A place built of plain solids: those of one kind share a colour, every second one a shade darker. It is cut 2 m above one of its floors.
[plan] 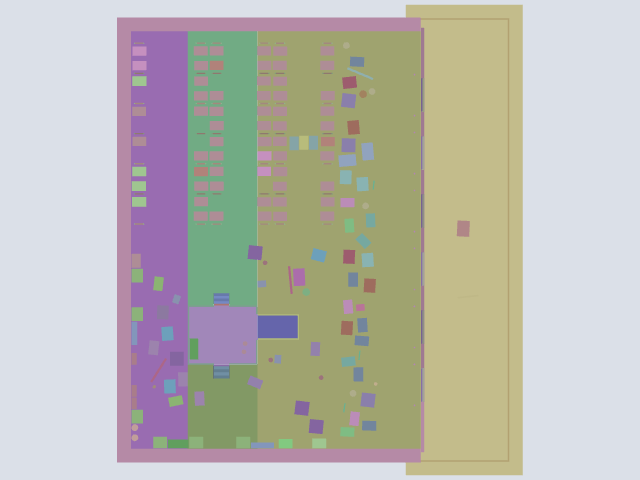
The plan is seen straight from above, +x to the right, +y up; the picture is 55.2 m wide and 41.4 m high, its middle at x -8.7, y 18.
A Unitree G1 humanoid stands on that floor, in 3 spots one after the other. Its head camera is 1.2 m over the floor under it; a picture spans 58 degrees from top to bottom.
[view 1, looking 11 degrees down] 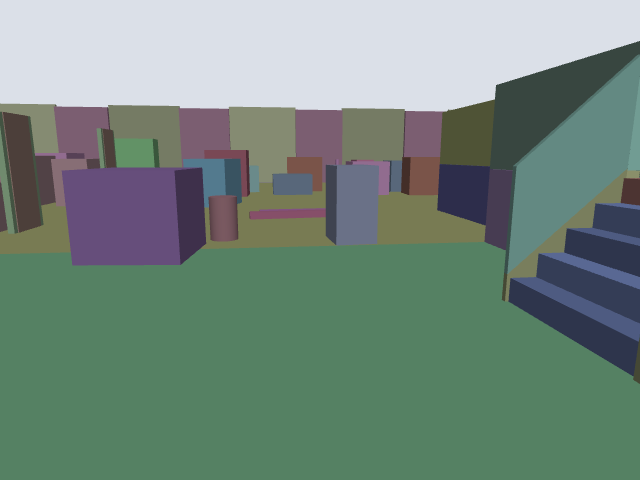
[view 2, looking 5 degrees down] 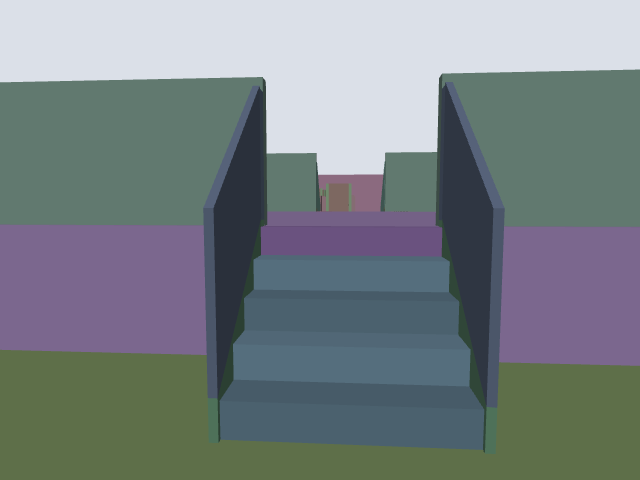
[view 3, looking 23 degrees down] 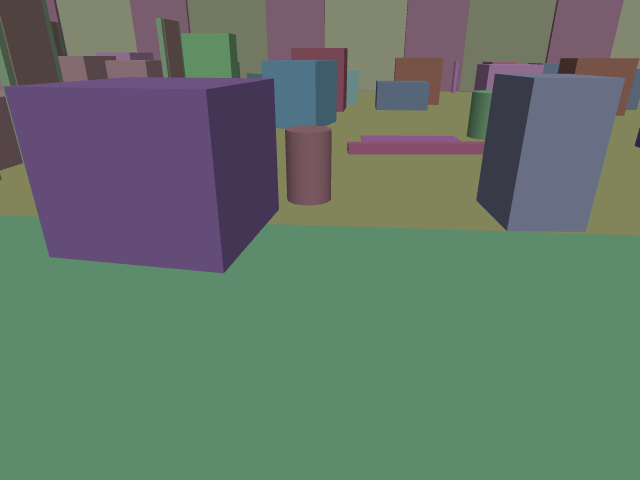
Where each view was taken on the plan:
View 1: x -19.80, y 15.40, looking -7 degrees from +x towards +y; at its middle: floor_hall0a_concrete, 6.29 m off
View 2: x -17.20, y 4.00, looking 94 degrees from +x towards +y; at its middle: floor_islew_hda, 3.13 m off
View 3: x -17.20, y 15.60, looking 5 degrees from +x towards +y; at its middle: floor_hall1b_concrete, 3.07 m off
